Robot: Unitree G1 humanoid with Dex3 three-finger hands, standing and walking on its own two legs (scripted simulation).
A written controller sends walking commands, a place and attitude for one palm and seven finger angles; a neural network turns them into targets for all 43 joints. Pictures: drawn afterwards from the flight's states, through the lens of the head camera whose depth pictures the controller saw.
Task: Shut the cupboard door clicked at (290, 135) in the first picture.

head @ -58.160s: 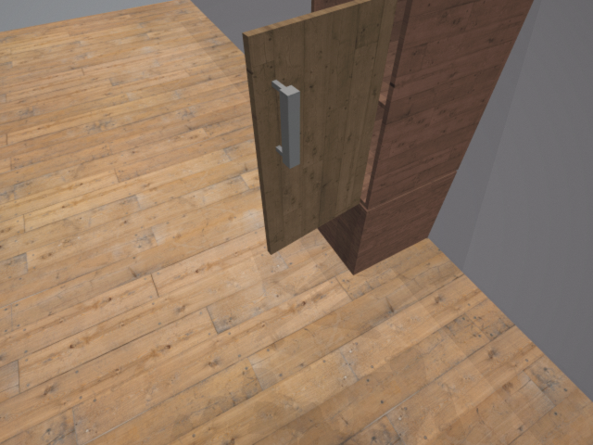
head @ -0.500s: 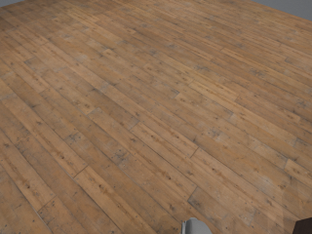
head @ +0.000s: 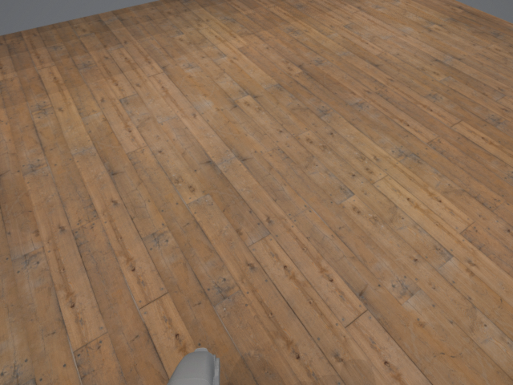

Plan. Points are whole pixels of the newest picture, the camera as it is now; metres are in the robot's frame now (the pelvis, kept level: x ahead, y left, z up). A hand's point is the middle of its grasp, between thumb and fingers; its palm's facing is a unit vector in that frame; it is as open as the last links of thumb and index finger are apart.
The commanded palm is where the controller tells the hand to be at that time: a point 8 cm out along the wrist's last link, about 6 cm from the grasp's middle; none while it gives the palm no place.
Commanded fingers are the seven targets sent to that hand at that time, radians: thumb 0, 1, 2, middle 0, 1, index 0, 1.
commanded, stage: walk to a spot facing it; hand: left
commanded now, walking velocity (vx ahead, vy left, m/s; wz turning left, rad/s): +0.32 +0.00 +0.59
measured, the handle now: out of the picture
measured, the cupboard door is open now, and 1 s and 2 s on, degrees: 20 20 20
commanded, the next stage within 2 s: turn to face it in 0.32 s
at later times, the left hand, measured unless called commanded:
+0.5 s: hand (118, 321) +0.25 +0.28 -0.16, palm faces +0.25 -0.95 -0.20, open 7.4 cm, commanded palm none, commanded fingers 0.00 0.90 0.90 -0.20 -0.30 -0.20 -0.30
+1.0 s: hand (140, 271) +0.36 +0.27 -0.19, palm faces +0.08 -0.98 -0.19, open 7.3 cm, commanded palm none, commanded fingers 0.00 0.90 0.90 -0.20 -0.30 -0.20 -0.30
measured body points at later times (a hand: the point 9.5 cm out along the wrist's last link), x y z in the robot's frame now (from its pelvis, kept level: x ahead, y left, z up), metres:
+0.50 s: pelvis +0.19 +0.06 +0.00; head +0.23 +0.08 +0.45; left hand +0.23 +0.33 -0.14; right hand +0.30 -0.16 -0.14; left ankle +0.17 +0.13 -0.74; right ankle +0.30 -0.10 -0.68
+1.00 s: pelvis +0.31 +0.07 -0.02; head +0.35 +0.09 +0.43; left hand +0.36 +0.32 -0.17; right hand +0.40 -0.17 -0.15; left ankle +0.33 +0.19 -0.75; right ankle +0.35 -0.05 -0.74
